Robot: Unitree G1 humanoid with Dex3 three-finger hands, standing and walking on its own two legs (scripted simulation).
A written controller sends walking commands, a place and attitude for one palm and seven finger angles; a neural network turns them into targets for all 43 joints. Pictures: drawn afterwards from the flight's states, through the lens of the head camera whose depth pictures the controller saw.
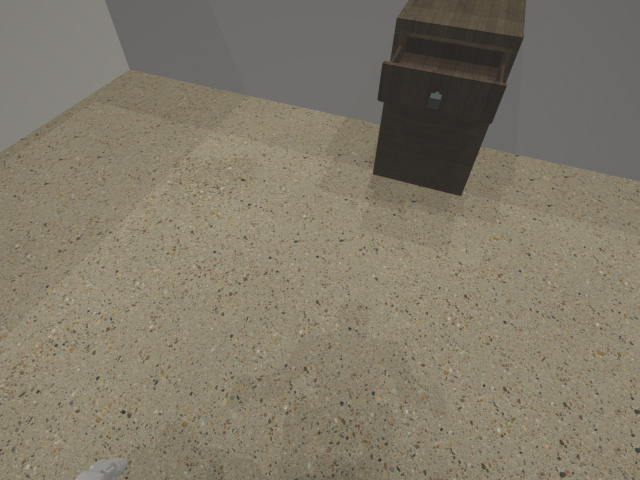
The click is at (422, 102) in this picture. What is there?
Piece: drawer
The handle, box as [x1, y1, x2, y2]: [427, 91, 441, 109]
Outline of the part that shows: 439,92 436,91 435,93 431,93 427,107 437,109 441,96 438,93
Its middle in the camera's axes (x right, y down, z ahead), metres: +0.37 -0.45 +1.24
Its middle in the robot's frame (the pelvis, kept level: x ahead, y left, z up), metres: +1.23 -0.31 -0.15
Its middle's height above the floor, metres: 0.62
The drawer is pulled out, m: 0.28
